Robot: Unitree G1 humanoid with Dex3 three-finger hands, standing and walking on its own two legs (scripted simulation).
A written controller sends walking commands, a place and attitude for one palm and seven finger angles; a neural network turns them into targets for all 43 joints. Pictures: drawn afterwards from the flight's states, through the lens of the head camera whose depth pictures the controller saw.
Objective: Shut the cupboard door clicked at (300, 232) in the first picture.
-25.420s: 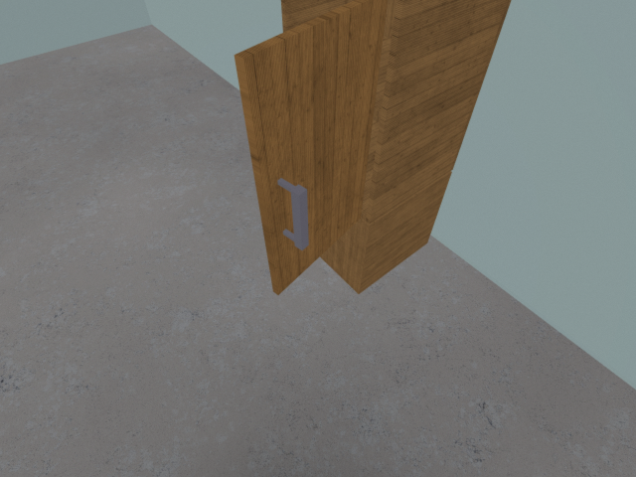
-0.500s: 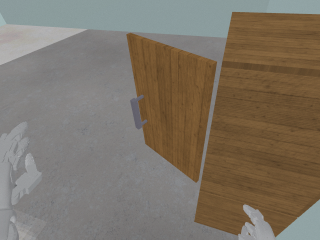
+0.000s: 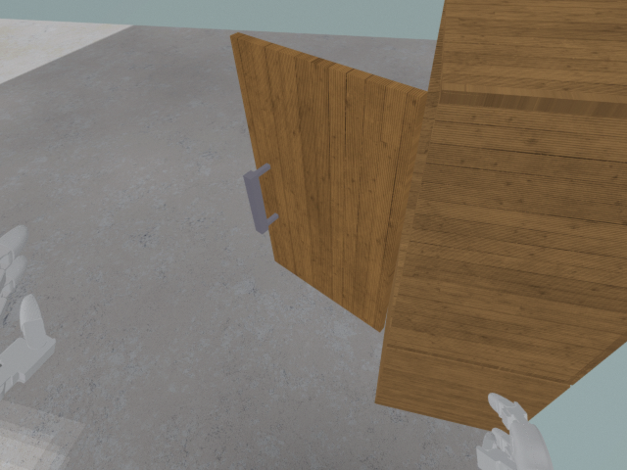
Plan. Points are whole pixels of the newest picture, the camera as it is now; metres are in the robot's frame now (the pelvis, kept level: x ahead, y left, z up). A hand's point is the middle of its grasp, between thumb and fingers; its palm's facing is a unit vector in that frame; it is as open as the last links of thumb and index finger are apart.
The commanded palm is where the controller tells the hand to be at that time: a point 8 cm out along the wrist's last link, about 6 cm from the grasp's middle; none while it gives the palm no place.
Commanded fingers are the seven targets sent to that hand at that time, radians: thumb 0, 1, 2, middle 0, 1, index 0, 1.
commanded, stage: step back with the hand held close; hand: left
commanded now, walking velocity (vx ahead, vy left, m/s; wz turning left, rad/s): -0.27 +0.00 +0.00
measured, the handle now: (263, 199) +0.65 +0.16 -0.07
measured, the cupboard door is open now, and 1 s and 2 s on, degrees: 64 64 64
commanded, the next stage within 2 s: stop stepping back and stand still in 1.40 s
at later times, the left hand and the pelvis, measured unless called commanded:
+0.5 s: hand out of the picture +0.13 +0.28 +0.16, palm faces +0.47 -0.75 -0.46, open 7.4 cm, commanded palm +0.07 +0.31 +0.18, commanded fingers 0.00 0.90 0.90 -0.20 -0.30 -0.20 -0.30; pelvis -0.07 +0.01 -0.02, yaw +1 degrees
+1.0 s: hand out of the picture +0.07 +0.27 +0.16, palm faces +0.43 -0.78 -0.45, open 7.4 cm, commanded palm +0.01 +0.31 +0.18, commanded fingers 0.00 0.90 0.90 -0.20 -0.30 -0.20 -0.30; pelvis -0.12 +0.00 -0.01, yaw +1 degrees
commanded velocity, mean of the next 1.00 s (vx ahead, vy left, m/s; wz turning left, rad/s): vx -0.34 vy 0.00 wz -0.01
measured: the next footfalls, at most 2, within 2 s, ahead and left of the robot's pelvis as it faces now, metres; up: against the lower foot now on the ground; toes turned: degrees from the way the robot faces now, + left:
right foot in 1.46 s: -0.22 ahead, -0.11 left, +0.00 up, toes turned +0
left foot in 1.58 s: -0.04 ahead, +0.11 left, +0.00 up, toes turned -1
